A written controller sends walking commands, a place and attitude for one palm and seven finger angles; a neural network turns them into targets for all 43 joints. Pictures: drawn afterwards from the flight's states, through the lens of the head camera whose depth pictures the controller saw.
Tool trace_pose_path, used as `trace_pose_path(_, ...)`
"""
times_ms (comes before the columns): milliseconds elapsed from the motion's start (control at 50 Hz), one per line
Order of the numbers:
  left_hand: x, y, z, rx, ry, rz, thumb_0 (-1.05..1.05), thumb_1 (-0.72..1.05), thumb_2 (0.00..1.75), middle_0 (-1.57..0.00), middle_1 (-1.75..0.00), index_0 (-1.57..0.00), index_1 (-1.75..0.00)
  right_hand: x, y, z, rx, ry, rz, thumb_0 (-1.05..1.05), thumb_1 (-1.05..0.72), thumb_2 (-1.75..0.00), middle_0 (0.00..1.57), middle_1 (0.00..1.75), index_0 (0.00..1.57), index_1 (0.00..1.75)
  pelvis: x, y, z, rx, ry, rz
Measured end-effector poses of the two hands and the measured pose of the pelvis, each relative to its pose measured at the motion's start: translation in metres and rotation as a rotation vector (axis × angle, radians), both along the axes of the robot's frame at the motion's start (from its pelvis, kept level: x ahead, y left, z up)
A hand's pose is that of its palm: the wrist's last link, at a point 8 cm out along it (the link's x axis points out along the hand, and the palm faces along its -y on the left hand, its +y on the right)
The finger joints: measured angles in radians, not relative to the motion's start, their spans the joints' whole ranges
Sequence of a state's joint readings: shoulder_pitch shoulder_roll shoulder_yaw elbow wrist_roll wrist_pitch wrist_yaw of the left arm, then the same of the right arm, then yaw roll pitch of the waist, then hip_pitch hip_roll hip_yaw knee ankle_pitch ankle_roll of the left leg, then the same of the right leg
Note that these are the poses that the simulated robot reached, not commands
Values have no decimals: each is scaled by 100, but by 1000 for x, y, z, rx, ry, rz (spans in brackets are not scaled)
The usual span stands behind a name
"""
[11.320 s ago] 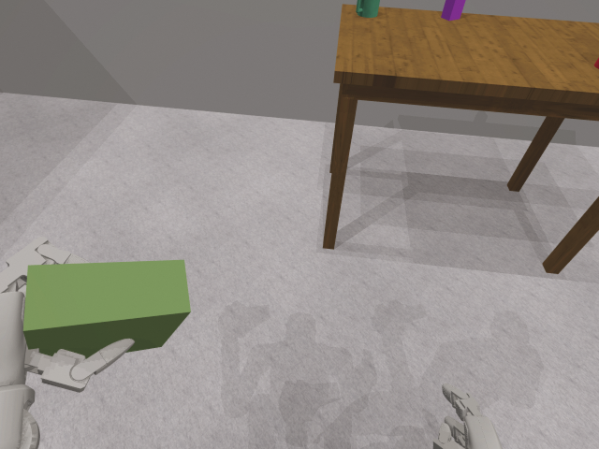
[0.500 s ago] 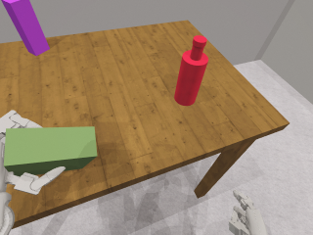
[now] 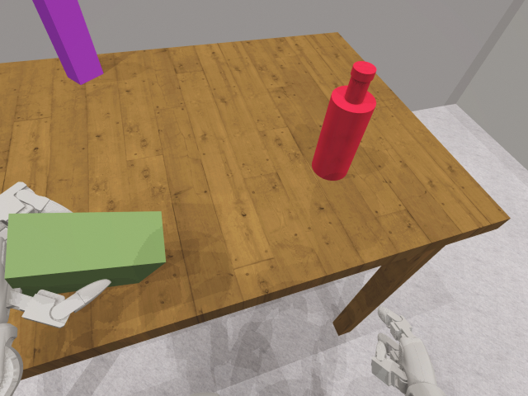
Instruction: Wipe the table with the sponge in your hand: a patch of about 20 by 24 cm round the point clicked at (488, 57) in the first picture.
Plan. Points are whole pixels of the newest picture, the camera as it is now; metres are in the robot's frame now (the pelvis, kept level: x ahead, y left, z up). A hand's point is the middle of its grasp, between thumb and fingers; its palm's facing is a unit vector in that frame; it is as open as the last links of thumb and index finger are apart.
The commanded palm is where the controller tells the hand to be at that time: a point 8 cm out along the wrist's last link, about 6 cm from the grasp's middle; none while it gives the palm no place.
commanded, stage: look again from close up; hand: left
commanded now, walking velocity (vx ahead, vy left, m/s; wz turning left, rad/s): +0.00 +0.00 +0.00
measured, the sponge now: (110, 254) +0.24 +0.21 +0.13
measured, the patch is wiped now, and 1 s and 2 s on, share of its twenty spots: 0.00 0.00 0.00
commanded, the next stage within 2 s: turn the palm down, sponge in hand in 0.18 s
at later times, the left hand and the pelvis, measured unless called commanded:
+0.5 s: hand (49, 240) +0.23 +0.26 +0.17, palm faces +0.37 -0.76 -0.53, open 9.9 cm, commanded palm +0.17 +0.28 +0.19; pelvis -0.01 -0.03 -0.01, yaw +0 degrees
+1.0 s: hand (88, 261) +0.20 +0.20 +0.19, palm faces +0.27 -0.54 -0.80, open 9.9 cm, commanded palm +0.16 +0.24 +0.23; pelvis -0.01 -0.08 -0.01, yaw +3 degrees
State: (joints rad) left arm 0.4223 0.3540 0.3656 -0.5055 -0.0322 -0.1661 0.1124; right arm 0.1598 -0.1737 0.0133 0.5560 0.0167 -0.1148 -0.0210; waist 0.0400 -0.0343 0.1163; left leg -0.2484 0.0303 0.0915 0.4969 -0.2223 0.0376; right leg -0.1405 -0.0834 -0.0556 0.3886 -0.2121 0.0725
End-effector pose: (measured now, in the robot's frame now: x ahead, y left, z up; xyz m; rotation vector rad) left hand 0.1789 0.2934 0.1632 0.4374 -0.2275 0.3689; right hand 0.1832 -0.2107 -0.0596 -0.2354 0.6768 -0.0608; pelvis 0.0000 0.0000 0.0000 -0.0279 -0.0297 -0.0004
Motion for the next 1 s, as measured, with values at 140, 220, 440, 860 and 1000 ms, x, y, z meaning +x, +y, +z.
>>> trace_pose_path(140, 1, -4, 1, 6, 5, -7, -1, -47, 101, -75, -135, -75, -135, -10, -9, -3, -4, 20, -23, 1, -90, -89, 20, 30, 20, 30, 0, -2, 0, 0, 2, 2)
trace_pose_path(220, 0, -7, 3, 15, 6, -17, -1, -47, 101, -75, -135, -75, -135, -14, -15, -4, -8, 27, -38, 1, -90, -89, 20, 30, 20, 30, 0, -4, 0, 1, 3, 1)
trace_pose_path(440, 19, 19, 42, 92, 22, 75, -1, -47, 101, -75, -135, -76, -135, -6, -22, -10, 0, 27, 71, 1, -90, -89, 20, 30, 20, 30, -5, -21, -4, 14, -3, 13)
trace_pose_path(860, -20, -35, 45, 357, 279, 161, -1, -47, 101, -75, -135, -76, -135, 21, -58, -19, 36, -69, 91, 1, -90, -89, 20, 30, 20, 30, -18, -77, -8, 27, -36, 58)
trace_pose_path(1000, -12, -69, 62, 483, 248, 39, -1, -47, 101, -75, -135, -76, -135, 16, -80, -25, 38, -54, 35, 1, -90, -89, 20, 30, 20, 30, -7, -84, -8, 28, -31, 48)
